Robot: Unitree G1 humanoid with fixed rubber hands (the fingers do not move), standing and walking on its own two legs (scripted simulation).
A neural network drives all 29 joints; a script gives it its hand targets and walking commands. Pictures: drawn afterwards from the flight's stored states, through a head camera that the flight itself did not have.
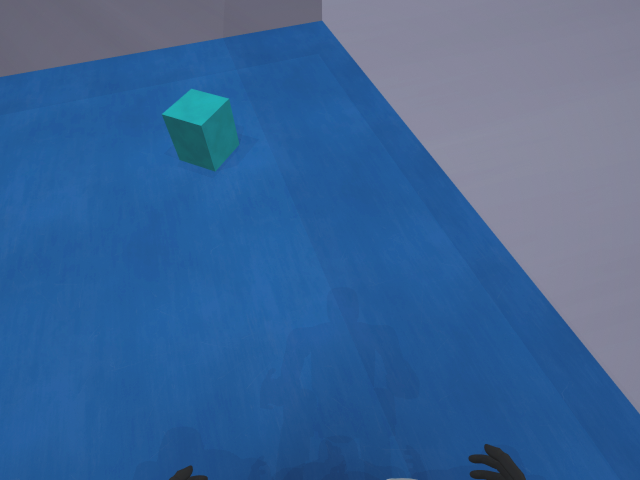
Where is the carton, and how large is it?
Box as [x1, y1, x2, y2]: [162, 89, 238, 170]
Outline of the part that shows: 190,89 168,108 162,115 179,159 215,170 238,145 229,100 224,97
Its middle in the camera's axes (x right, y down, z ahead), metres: -0.54 -0.49 +1.77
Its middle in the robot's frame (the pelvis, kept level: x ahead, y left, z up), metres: +1.56 +0.55 -0.63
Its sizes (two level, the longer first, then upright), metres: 0.210 0.200 0.250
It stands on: the floor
